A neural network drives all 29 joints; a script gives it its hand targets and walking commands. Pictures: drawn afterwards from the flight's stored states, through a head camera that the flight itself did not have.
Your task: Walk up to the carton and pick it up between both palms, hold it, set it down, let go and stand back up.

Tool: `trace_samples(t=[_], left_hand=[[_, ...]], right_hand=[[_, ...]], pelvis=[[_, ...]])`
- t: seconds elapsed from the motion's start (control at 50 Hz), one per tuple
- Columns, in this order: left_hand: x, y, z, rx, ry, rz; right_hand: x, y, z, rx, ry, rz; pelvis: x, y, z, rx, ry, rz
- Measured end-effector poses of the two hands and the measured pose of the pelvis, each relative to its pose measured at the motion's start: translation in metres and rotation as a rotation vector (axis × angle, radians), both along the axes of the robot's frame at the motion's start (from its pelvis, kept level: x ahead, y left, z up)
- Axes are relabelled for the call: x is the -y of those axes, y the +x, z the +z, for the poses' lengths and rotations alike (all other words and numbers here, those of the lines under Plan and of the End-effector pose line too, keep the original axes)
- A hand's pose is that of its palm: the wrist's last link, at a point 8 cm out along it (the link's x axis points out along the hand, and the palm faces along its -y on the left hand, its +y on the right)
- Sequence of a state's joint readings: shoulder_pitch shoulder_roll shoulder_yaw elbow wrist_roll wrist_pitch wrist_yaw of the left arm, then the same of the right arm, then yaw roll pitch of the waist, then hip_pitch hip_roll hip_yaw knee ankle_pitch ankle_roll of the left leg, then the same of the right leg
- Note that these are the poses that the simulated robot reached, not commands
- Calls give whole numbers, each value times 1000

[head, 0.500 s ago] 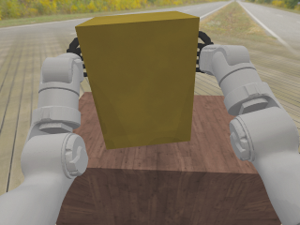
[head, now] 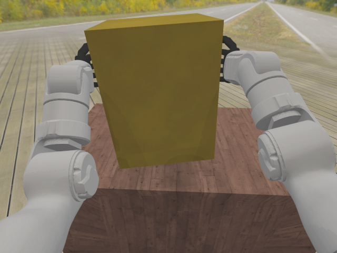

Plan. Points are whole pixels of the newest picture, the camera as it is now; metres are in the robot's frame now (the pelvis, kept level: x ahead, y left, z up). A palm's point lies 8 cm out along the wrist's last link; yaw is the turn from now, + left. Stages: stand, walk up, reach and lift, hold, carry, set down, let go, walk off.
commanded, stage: hold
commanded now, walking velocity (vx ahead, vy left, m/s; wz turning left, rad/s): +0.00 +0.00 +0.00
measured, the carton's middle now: (159, 88) +0.39 -0.01 +0.30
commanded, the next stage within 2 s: none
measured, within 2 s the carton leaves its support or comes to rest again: neither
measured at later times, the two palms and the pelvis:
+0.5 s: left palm (84, 72) +0.38 +0.15 +0.34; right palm (230, 66) +0.36 -0.16 +0.36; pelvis +0.00 +0.00 +0.00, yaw +0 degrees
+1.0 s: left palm (84, 72) +0.38 +0.15 +0.34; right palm (230, 65) +0.36 -0.16 +0.36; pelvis +0.00 +0.00 +0.00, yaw +0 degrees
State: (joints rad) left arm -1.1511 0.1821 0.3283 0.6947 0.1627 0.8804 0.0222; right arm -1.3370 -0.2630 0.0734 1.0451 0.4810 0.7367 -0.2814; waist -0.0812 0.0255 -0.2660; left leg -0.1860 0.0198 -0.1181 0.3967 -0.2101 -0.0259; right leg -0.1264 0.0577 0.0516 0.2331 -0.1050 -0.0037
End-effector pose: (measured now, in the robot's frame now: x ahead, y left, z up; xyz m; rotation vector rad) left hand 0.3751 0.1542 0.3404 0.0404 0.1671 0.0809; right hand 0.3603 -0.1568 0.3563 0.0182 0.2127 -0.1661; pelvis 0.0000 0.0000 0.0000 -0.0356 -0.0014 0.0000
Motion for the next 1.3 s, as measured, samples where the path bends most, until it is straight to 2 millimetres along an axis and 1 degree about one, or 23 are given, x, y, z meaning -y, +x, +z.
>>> trace_samples(t=[0.36, 0.72, 1.08, 1.3], left_hand=[[2, 2, 2, -1, 1, 4], [-3, 1, 0, 2, -2, 5], [1, 2, 1, 1, 3, 5], [-1, 1, 2, 3, -4, 9]], right_hand=[[2, 2, -1, -2, 1, 4], [-3, 2, -1, -1, -3, 5], [1, 3, -1, -3, 1, 5], [-1, 3, -2, -2, -3, 9]], pelvis=[[2, 0, 0, -3, 1, 3], [1, 0, 0, -1, 0, 4], [1, 1, 0, -2, 0, 3], [2, 1, 0, 0, 1, 5]])
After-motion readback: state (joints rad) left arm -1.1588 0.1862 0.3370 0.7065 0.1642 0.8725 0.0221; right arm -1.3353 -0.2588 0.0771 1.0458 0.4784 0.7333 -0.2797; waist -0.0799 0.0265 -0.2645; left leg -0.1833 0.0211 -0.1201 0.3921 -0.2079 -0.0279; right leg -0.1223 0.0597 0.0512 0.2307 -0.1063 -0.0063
